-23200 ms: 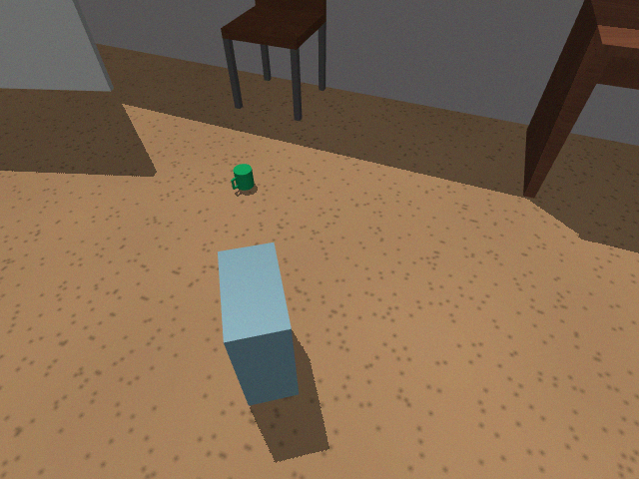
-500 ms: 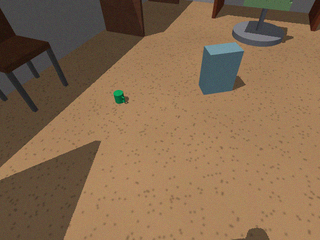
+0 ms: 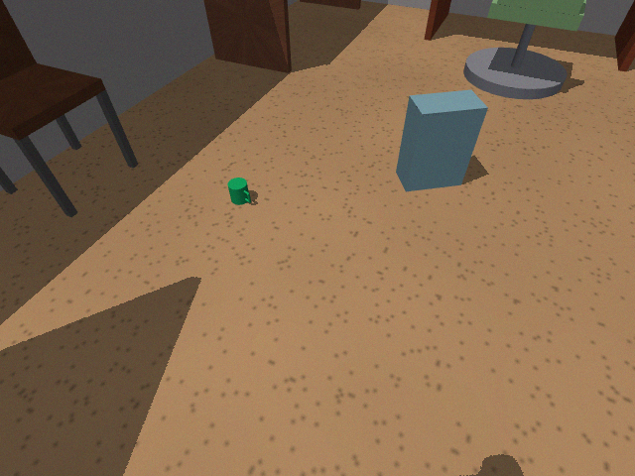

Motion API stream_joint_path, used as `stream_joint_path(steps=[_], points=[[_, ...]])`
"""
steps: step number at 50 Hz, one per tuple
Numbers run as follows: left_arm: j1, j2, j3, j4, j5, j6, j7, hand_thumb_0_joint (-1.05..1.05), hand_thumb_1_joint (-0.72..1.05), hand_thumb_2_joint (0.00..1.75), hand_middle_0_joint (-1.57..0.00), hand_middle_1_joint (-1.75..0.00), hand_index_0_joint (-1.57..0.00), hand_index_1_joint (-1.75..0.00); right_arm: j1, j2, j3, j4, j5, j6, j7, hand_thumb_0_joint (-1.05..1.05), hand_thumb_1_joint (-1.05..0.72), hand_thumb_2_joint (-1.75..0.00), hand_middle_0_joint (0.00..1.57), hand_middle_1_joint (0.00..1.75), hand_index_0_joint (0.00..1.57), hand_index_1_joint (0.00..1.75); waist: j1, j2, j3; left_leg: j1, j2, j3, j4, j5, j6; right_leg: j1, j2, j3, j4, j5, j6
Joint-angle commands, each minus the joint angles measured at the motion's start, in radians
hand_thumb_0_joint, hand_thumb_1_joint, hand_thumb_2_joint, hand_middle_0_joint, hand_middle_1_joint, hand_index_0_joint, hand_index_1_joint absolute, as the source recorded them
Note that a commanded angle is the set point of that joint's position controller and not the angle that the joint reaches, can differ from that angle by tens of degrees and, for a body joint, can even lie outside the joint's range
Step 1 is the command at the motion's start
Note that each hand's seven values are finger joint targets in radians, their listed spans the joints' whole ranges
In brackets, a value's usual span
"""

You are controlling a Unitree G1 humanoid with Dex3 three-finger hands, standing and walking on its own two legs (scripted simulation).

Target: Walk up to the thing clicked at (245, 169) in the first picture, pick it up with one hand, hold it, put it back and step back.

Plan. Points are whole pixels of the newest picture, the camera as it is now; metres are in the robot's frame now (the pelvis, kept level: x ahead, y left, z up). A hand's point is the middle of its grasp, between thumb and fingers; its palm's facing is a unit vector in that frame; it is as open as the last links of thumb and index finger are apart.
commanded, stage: stand
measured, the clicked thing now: (241, 192) +1.49 +0.31 -0.73
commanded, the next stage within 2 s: none
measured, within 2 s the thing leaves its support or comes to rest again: neither
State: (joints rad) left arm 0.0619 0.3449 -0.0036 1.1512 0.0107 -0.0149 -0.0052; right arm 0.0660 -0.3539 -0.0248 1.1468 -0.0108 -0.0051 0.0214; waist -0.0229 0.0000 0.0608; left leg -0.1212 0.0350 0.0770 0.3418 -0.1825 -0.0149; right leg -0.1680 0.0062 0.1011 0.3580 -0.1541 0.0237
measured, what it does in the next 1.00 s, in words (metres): stands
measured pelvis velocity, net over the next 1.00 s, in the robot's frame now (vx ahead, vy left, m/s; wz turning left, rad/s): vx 0.00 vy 0.00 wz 0.02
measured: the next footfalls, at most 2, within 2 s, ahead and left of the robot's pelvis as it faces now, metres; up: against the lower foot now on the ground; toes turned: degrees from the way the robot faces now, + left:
none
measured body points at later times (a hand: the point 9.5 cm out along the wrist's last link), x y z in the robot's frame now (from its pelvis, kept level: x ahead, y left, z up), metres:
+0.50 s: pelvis +0.00 +0.00 +0.00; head +0.00 +0.00 +0.45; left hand +0.07 +0.30 -0.13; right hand +0.08 -0.30 -0.13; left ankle +0.00 +0.13 -0.75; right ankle +0.03 -0.13 -0.75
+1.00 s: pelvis +0.00 +0.00 +0.00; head +0.01 +0.00 +0.45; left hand +0.07 +0.30 -0.13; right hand +0.07 -0.30 -0.14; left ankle +0.00 +0.13 -0.75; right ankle +0.03 -0.13 -0.75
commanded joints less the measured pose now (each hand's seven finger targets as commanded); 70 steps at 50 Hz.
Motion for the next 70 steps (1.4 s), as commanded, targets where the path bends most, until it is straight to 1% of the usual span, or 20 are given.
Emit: stream_joint_path(steps=[1, 3, 6, 13, 20, 24, 27, 32, 33, 35, 39, 41, 42, 46, 49, 51, 61, 63, 65, 70], points=[[-0.066, 0.216, 0.045, -0.066, -0.005, -0.026, 0.016, 0.0, 0.9, 0.9, -0.2, -0.3, -0.2, -0.3, -0.055, -0.214, -0.033, -0.056, -0.003, -0.026, -0.02, 0.0, -0.9, -0.9, 0.2, 0.3, 0.2, 0.3, 0.0, 0.006, -0.132, 0.074, 0.114, -0.103, -0.059, 0.056, 0.024, -0.001, -0.112, 0.067, -0.051, 0.161, -0.04], [-0.052, 0.212, 0.043, -0.064, -0.005, -0.026, 0.016, 0.0, 0.9, 0.9, -0.2, -0.3, -0.2, -0.3, -0.055, -0.215, -0.033, -0.056, -0.002, -0.026, -0.02, 0.0, -0.9, -0.9, 0.2, 0.3, 0.2, 0.3, 0.001, 0.009, -0.139, 0.083, 0.114, -0.1, -0.056, 0.095, 0.026, 0.009, -0.112, 0.058, -0.05, 0.199, -0.036], [-0.043, 0.213, 0.044, -0.06, -0.004, -0.024, 0.017, 0.0, 0.9, 0.9, -0.2, -0.3, -0.2, -0.3, -0.054, -0.213, -0.034, -0.055, -0.001, -0.024, -0.022, 0.0, -0.9, -0.9, 0.2, 0.3, 0.2, 0.3, 0.003, -0.002, -0.127, 0.083, 0.116, -0.104, -0.059, 0.091, 0.027, 0.004, -0.111, 0.054, -0.047, 0.181, -0.037], [-0.033, 0.213, 0.046, -0.063, -0.003, -0.02, 0.016, 0.0, 0.9, 0.9, -0.2, -0.3, -0.2, -0.3, -0.047, -0.215, -0.036, -0.055, -0.003, -0.02, -0.019, 0.0, -0.9, -0.9, 0.2, 0.3, 0.2, 0.3, 0.006, 0.003, -0.071, 0.029, 0.108, -0.116, -0.09, -0.04, 0.026, -0.016, -0.106, 0.059, -0.079, 0.054, -0.035], [-0.015, 0.215, 0.044, -0.07, -0.003, -0.026, 0.017, 0.0, 0.9, 0.9, -0.2, -0.3, -0.2, -0.3, -0.04, -0.207, -0.036, -0.056, 0.0, -0.021, -0.018, 0.0, -0.9, -0.9, 0.2, 0.3, 0.2, 0.3, 0.004, -0.018, -0.104, 0.082, 0.108, -0.111, -0.067, 0.068, 0.029, -0.011, -0.114, 0.052, -0.072, 0.146, -0.035], [-0.013, 0.209, 0.041, -0.075, -0.002, -0.023, 0.017, 0.0, 0.9, 0.9, -0.2, -0.3, -0.2, -0.3, -0.041, -0.209, -0.036, -0.056, 0.0, -0.017, -0.018, 0.0, -0.9, -0.9, 0.2, 0.3, 0.2, 0.3, 0.006, -0.008, -0.089, 0.071, 0.107, -0.109, -0.067, 0.023, 0.03, -0.021, -0.115, 0.056, -0.082, 0.102, -0.036], [-0.016, 0.219, 0.044, -0.074, -0.003, -0.02, 0.015, 0.0, 0.9, 0.9, -0.2, -0.3, -0.2, -0.3, -0.032, -0.203, -0.032, -0.055, -0.003, -0.017, -0.018, 0.0, -0.9, -0.9, 0.2, 0.3, 0.2, 0.3, 0.007, 0.001, -0.055, 0.023, 0.105, -0.117, -0.092, -0.053, 0.027, -0.021, -0.11, 0.059, -0.087, 0.017, -0.037], [0.002, 0.212, 0.04, -0.073, -0.001, -0.021, 0.014, 0.0, 0.9, 0.9, -0.2, -0.3, -0.2, -0.3, -0.032, -0.205, -0.032, -0.054, -0.001, -0.019, -0.017, 0.0, -0.9, -0.9, 0.2, 0.3, 0.2, 0.3, 0.013, -0.016, -0.064, 0.041, 0.104, -0.119, -0.087, -0.014, 0.026, -0.028, -0.111, 0.053, -0.086, 0.044, -0.036], [-0.006, 0.215, 0.041, -0.077, -0.001, -0.022, 0.014, 0.0, 0.9, 0.9, -0.2, -0.3, -0.2, -0.3, -0.026, -0.214, -0.035, -0.058, -0.003, -0.021, -0.017, 0.0, -0.9, -0.9, 0.2, 0.3, 0.2, 0.3, 0.007, 0.0, -0.092, 0.054, 0.108, -0.115, -0.079, 0.012, 0.03, -0.005, -0.118, 0.055, -0.081, 0.084, -0.037], [-0.007, 0.216, 0.04, -0.079, 0.0, -0.021, 0.015, 0.0, 0.9, 0.9, -0.2, -0.3, -0.2, -0.3, -0.019, -0.206, -0.032, -0.053, -0.003, -0.017, -0.017, 0.0, -0.9, -0.9, 0.2, 0.3, 0.2, 0.3, 0.009, -0.024, -0.062, 0.027, 0.099, -0.116, -0.081, -0.03, 0.028, -0.023, -0.115, 0.054, -0.093, 0.017, -0.034], [0.004, 0.216, 0.039, -0.077, -0.001, -0.018, 0.013, 0.0, 0.9, 0.9, -0.2, -0.3, -0.2, -0.3, -0.018, -0.216, -0.035, -0.05, -0.001, -0.017, -0.016, 0.0, -0.9, -0.9, 0.2, 0.3, 0.2, 0.3, 0.012, 0.0, -0.059, 0.019, 0.102, -0.126, -0.088, -0.055, 0.029, -0.021, -0.111, 0.052, -0.091, -0.02, -0.037], [-0.005, 0.221, 0.04, -0.082, 0.001, -0.02, 0.014, 0.0, 0.9, 0.9, -0.2, -0.3, -0.2, -0.3, -0.016, -0.211, -0.035, -0.054, -0.002, -0.018, -0.017, 0.0, -0.9, -0.9, 0.2, 0.3, 0.2, 0.3, 0.007, -0.018, -0.081, 0.036, 0.103, -0.123, -0.078, -0.003, 0.03, -0.011, -0.115, 0.052, -0.081, 0.044, -0.04], [0.0, 0.215, 0.039, -0.082, 0.0, -0.019, 0.013, 0.0, 0.9, 0.9, -0.2, -0.3, -0.2, -0.3, -0.017, -0.213, -0.034, -0.052, -0.001, -0.018, -0.017, 0.0, -0.9, -0.9, 0.2, 0.3, 0.2, 0.3, 0.01, -0.009, -0.069, 0.035, 0.104, -0.122, -0.081, -0.024, 0.03, -0.022, -0.114, 0.051, -0.083, 0.04, -0.039], [-0.006, 0.223, 0.038, -0.089, -0.004, -0.021, 0.014, 0.0, 0.9, 0.9, -0.2, -0.3, -0.2, -0.3, -0.007, -0.212, -0.033, -0.053, -0.002, -0.021, -0.016, 0.0, -0.9, -0.9, 0.2, 0.3, 0.2, 0.3, 0.005, -0.001, -0.103, 0.053, 0.105, -0.119, -0.071, 0.058, 0.027, 0.007, -0.118, 0.046, -0.064, 0.111, -0.041], [0.0, 0.213, 0.036, -0.087, -0.003, -0.017, 0.015, 0.0, 0.9, 0.9, -0.2, -0.3, -0.2, -0.3, -0.014, -0.217, -0.033, -0.053, -0.001, -0.021, -0.02, 0.0, -0.9, -0.9, 0.2, 0.3, 0.2, 0.3, 0.011, 0.005, -0.1, 0.053, 0.107, -0.117, -0.07, 0.07, 0.027, 0.013, -0.117, 0.043, -0.059, 0.125, -0.042], [0.011, 0.209, 0.033, -0.081, -0.005, -0.015, 0.015, 0.0, 0.9, 0.9, -0.2, -0.3, -0.2, -0.3, -0.012, -0.216, -0.03, -0.05, 0.001, -0.02, -0.02, 0.0, -0.9, -0.9, 0.2, 0.3, 0.2, 0.3, 0.015, 0.008, -0.072, 0.032, 0.104, -0.122, -0.082, 0.038, 0.026, 0.008, -0.112, 0.04, -0.066, 0.094, -0.038], [0.004, 0.217, 0.033, -0.085, -0.001, -0.016, 0.016, 0.0, 0.9, 0.9, -0.2, -0.3, -0.2, -0.3, -0.019, -0.21, -0.028, -0.058, 0.002, -0.018, -0.019, 0.0, -0.9, -0.9, 0.2, 0.3, 0.2, 0.3, 0.011, -0.015, -0.065, 0.046, 0.105, -0.124, -0.077, 0.049, 0.027, 0.0, -0.116, 0.037, -0.077, 0.096, -0.037], [0.001, 0.222, 0.036, -0.088, -0.001, -0.019, 0.017, 0.0, 0.9, 0.9, -0.2, -0.3, -0.2, -0.3, -0.013, -0.214, -0.03, -0.06, 0.003, -0.017, -0.019, 0.0, -0.9, -0.9, 0.2, 0.3, 0.2, 0.3, 0.008, -0.012, -0.09, 0.065, 0.108, -0.119, -0.068, 0.071, 0.031, 0.016, -0.12, 0.039, -0.074, 0.131, -0.037], [-0.002, 0.223, 0.037, -0.087, -0.003, -0.016, 0.016, 0.0, 0.9, 0.9, -0.2, -0.3, -0.2, -0.3, -0.013, -0.207, -0.027, -0.061, 0.001, -0.017, -0.019, 0.0, -0.9, -0.9, 0.2, 0.3, 0.2, 0.3, 0.007, -0.01, -0.066, 0.043, 0.103, -0.12, -0.083, 0.032, 0.028, 0.008, -0.117, 0.04, -0.079, 0.093, -0.038], [0.005, 0.22, 0.036, -0.089, -0.001, -0.018, 0.016, 0.0, 0.9, 0.9, -0.2, -0.3, -0.2, -0.3, -0.017, -0.213, -0.029, -0.064, 0.001, -0.018, -0.019, 0.0, -0.9, -0.9, 0.2, 0.3, 0.2, 0.3, 0.011, -0.005, -0.077, 0.049, 0.104, -0.121, -0.078, 0.046, 0.027, 0.014, -0.118, 0.038, -0.081, 0.1, -0.037]])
